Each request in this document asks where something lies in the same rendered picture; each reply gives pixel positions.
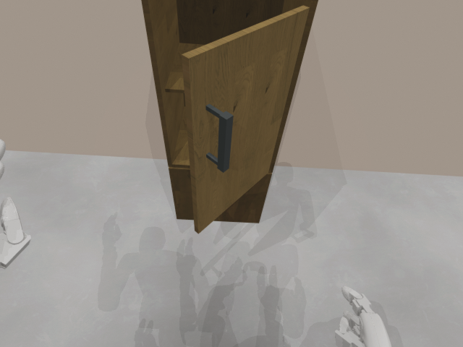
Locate robot right hand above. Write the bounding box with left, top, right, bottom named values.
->
left=335, top=286, right=391, bottom=347

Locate cupboard door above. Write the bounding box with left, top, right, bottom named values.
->
left=182, top=5, right=310, bottom=234

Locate handle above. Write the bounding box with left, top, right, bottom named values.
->
left=206, top=104, right=234, bottom=172

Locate robot left hand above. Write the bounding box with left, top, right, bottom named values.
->
left=0, top=140, right=31, bottom=269

